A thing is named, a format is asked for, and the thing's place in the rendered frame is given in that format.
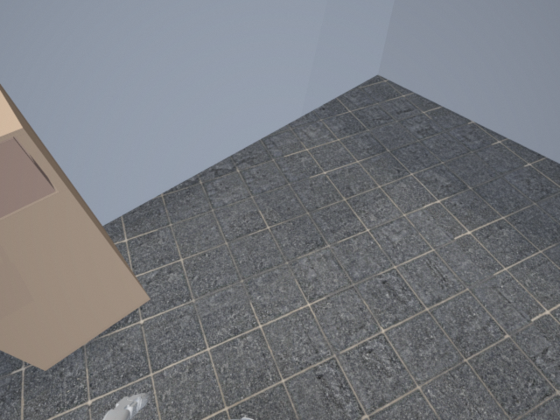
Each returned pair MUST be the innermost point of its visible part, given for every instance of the robot left hand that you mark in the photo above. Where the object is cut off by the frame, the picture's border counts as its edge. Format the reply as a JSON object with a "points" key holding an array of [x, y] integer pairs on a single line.
{"points": [[126, 408]]}

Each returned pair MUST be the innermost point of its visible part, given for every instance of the drawer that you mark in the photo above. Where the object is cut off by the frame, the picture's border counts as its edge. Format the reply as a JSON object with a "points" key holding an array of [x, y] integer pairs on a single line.
{"points": [[21, 179]]}

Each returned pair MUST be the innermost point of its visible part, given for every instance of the cabinet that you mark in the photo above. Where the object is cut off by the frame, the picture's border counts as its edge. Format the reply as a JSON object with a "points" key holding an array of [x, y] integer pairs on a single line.
{"points": [[62, 279]]}

